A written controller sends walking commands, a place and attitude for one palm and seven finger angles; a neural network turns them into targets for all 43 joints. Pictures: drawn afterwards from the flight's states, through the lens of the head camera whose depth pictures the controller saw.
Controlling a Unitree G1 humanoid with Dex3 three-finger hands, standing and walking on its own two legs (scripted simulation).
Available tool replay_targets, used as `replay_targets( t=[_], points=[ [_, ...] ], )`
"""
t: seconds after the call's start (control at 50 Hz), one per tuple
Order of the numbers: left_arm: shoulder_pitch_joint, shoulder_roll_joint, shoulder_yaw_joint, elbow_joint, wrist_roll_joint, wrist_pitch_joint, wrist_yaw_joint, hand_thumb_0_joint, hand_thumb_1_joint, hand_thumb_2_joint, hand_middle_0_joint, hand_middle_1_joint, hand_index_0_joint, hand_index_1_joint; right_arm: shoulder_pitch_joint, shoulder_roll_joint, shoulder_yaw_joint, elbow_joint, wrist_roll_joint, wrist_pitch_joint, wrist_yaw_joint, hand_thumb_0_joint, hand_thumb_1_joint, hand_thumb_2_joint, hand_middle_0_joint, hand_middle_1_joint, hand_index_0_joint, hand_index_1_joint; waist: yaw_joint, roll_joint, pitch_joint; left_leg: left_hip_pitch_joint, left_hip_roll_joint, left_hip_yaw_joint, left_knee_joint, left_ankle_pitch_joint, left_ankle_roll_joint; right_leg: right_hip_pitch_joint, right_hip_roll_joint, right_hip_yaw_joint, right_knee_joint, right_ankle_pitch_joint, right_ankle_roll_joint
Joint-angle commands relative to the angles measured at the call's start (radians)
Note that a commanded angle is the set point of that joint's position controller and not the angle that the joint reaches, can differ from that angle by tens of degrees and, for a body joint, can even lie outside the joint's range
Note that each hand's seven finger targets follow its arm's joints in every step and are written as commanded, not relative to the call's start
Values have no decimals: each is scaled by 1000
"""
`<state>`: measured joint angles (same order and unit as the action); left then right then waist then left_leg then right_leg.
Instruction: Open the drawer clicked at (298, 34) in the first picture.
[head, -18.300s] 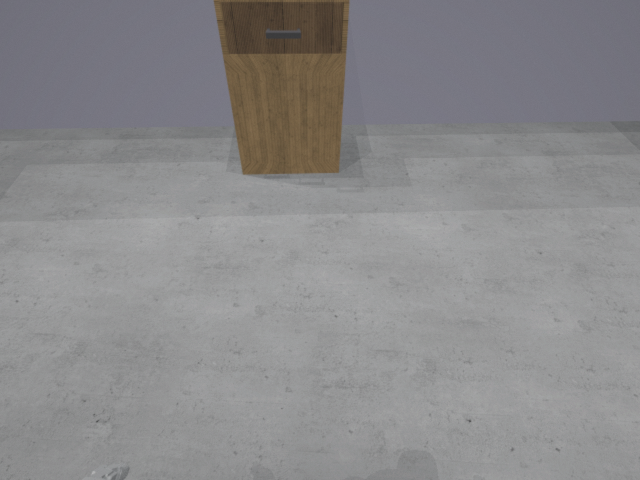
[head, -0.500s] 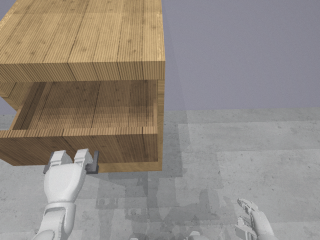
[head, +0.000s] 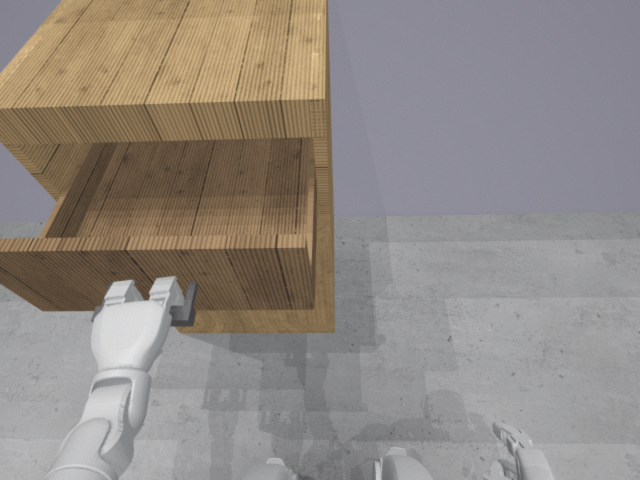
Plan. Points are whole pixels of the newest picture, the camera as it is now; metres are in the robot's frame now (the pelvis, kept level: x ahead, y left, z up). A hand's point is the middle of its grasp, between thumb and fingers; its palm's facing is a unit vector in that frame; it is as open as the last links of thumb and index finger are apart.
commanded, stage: pull the drawer open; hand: left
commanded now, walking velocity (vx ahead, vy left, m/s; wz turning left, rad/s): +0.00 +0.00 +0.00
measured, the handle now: (148, 302) +0.34 +0.26 -0.01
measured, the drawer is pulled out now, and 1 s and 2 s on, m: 0.19 0.24 0.25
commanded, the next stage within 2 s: open the thumb to release the handle in 1.42 s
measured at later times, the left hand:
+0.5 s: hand (150, 342) +0.29 +0.25 -0.04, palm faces -0.02 -0.01 -1.00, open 5.4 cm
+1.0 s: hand (141, 386) +0.23 +0.25 -0.03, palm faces -0.04 -0.07 -1.00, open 5.6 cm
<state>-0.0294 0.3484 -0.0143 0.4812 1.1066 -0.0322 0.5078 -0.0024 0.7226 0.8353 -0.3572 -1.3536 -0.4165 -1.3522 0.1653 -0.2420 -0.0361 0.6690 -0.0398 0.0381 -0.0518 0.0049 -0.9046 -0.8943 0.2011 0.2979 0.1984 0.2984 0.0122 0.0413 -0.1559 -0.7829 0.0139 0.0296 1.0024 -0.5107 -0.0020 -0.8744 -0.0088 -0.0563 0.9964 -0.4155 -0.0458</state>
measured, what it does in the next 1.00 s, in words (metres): stands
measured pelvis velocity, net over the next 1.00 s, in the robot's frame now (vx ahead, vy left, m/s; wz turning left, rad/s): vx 0.03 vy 0.02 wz -0.05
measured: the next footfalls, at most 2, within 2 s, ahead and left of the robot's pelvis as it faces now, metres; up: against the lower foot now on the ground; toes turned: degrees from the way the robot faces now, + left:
none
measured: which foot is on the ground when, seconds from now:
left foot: down 0.00-1.00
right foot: down 0.00-1.00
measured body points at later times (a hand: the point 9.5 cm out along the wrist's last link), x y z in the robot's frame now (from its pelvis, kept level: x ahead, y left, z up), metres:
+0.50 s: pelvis -0.03 +0.00 -0.01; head +0.05 -0.03 +0.43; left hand +0.29 +0.25 +0.02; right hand +0.10 -0.26 -0.15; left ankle -0.02 +0.12 -0.67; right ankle +0.03 -0.09 -0.67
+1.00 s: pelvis +0.03 +0.02 +0.00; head +0.12 +0.00 +0.44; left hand +0.23 +0.25 +0.02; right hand +0.22 -0.24 -0.11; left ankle -0.02 +0.12 -0.67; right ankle +0.04 -0.09 -0.67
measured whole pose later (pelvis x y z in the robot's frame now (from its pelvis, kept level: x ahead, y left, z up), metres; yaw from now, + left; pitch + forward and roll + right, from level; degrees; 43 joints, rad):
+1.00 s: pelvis +0.03 +0.02 +0.00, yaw -3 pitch +19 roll +0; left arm 0.47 0.32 -0.02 0.04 1.10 -0.03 0.59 0.02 0.74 0.77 -0.26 -1.34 -0.40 -1.33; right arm 0.12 -0.24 -0.04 0.57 -0.04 0.05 0.01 0.01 -0.91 -0.89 0.20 0.30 0.20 0.30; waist 0.01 0.02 -0.18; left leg -0.76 0.03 0.07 1.01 -0.58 0.02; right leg -0.87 0.01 -0.01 1.01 -0.47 -0.02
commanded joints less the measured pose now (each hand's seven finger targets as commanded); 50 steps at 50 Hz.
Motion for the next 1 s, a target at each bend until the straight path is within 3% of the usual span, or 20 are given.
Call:
replay_targets(
  t=[0.0, 0.06, 0.14, 0.2, 0.24, 0.26, 0.36, 0.44, 0.48, 0.54, 0.58, 0.6, 0.64, 0.66, 0.78, 0.8, 0.92, 0.98],
  points=[
    [-222, 205, 93, -147, 3, -39, 44, 0, 900, 900, -400, -1350, -400, -1350, -25, -116, -46, -112, -4, -45, -12, 0, -900, -900, 200, 300, 200, 300, -6, -44, -290, 38, -55, 4, -99, 193, 32, 258, 13, 76, -147, 186, 9],
    [-249, 221, 100, -110, -6, -47, 39, 0, 900, 900, -400, -1350, -400, -1350, -21, -118, -48, -105, 4, -50, -16, 0, -900, -900, 200, 300, 200, 300, -9, -61, -255, -10, -58, 8, -96, 140, 35, 248, 8, 94, -166, 116, 12],
    [-290, 268, 134, -92, -15, -57, 37, 0, 900, 900, -400, -1350, -400, -1350, -13, -122, -52, -94, 8, -54, -23, 0, -900, -900, 200, 300, 200, 300, -8, -76, -279, -41, -59, 13, -82, 120, 38, 261, 1, 117, -175, 81, 17],
    [-311, 274, 135, -78, -18, -63, 39, 0, 900, 900, -400, -1350, -400, -1350, -7, -125, -51, -88, 10, -54, -24, 0, -900, -900, 200, 300, 200, 300, -6, -39, -281, -34, -58, 12, -88, 113, 37, 241, 3, 108, -167, 64, 13],
    [-313, 274, 135, -42, -26, -64, 36, 0, 900, 900, -400, -1350, -400, -1350, -7, -124, -51, -85, 14, -55, -27, 0, -900, -900, 200, 300, 200, 300, -10, -83, -261, -66, -60, 16, -82, 84, 39, 243, -2, 121, -186, 17, 19],
    [-330, 286, 139, -44, -26, -66, 35, 0, 900, 900, -400, -1350, -400, -1350, -6, -126, -49, -86, 15, -55, -27, 0, -900, -900, 200, 300, 200, 300, -6, -67, -262, -71, -61, 16, -84, 75, 38, 241, -3, 123, -187, -4, 18],
    [-358, 288, 135, -20, -26, -70, 36, 0, 900, 900, -400, -1350, -400, -1350, 2, -127, -50, -82, 17, -57, -29, 0, -900, -900, 200, 300, 200, 300, -7, -74, -269, -62, -60, 12, -90, 60, 40, 221, 0, 112, -185, -32, 18],
    [-374, 254, 111, -22, -20, -75, 46, 0, 900, 900, -400, -1350, -400, -1350, 11, -126, -53, -78, 14, -57, -27, 0, -900, -900, 200, 300, 200, 300, -16, -68, -288, -34, -57, 3, -92, 83, 41, 201, 5, 88, -166, 12, 16],
    [-257, 244, 129, -53, -31, -67, 48, 0, 900, 900, -400, -1350, -400, -1350, -3, -128, -53, -99, 14, -53, -18, 0, -900, -900, 200, 300, 200, 300, 18, -58, -321, -14, -59, 1, -104, 119, 39, 241, 10, 82, -155, 59, 9],
    [-99, 205, 117, -101, -48, -49, 38, 0, 900, 900, -400, -1350, -400, -1350, -16, -123, -53, -125, 21, -47, -12, 0, -900, -900, 200, 300, 200, 300, 30, -97, -284, -11, -57, 8, -120, 130, 36, 269, 14, 84, -173, 81, 11],
    [21, 188, 121, -159, -57, -38, 37, 0, 900, 900, -400, -1350, -400, -1350, -35, -126, -46, -151, 23, -45, -3, 0, -900, -900, 200, 300, 200, 300, 52, -55, -279, 5, -55, 4, -138, 146, 32, 274, 19, 69, -162, 90, 1],
    [70, 173, 114, -186, -53, -34, 37, 0, 900, 900, -400, -1350, -400, -1350, -36, -120, -49, -155, 24, -44, -1, 0, -900, -900, 200, 300, 200, 300, 46, -69, -273, 20, -50, 6, -137, 166, 32, 271, 22, 66, -161, 117, 1],
    [203, 165, 124, -255, -55, -22, 44, 0, 900, 900, -400, -1350, -400, -1350, -45, -122, -48, -179, 22, -41, 8, 0, -900, -900, 200, 300, 200, 300, 61, -67, -267, 34, -48, 5, -146, 196, 27, 280, 28, 56, -154, 149, -2],
    [242, 137, 99, -283, -48, -13, 48, 0, 900, 900, -400, -1350, -400, -1350, -54, -119, -48, -187, 20, -41, 13, 0, -900, -900, 200, 300, 200, 300, 53, -61, -256, 44, -45, 5, -145, 201, 26, 270, 29, 53, -153, 156, -3],
    [486, 128, 126, -437, -38, 26, 91, 0, 900, 900, -400, -1350, -400, -1350, -89, -119, -43, -219, 10, -30, 38, 0, -900, -900, 200, 300, 200, 300, 66, -29, -248, 101, -33, -7, -129, 341, 16, 257, 39, 32, -102, 290, -14],
    [525, 104, 103, -446, -32, 32, 97, 0, 900, 900, -400, -1350, -400, -1350, -86, -115, -43, -221, 7, -28, 42, 0, -900, -900, 200, 300, 200, 300, 59, -35, -241, 114, -30, -8, -120, 372, 14, 246, 39, 29, -94, 313, -11],
    [734, 89, 103, -546, -31, 24, 122, 0, 900, 900, -400, -1350, -400, -1350, -104, -103, -37, -239, -3, -29, 65, 0, -900, -900, 200, 300, 200, 300, 78, -4, -266, 172, -19, -18, -78, 592, 4, 264, 37, 40, -48, 495, -7],
    [787, 94, 115, -579, -30, 9, 122, 0, 900, 900, -400, -1350, -400, -1350, -113, -98, -32, -244, -6, -27, 73, 0, -900, -900, 200, 300, 200, 300, 77, -28, -256, 171, -15, -28, -61, 647, 5, 261, 39, 43, -34, 545, -6]
  ],
)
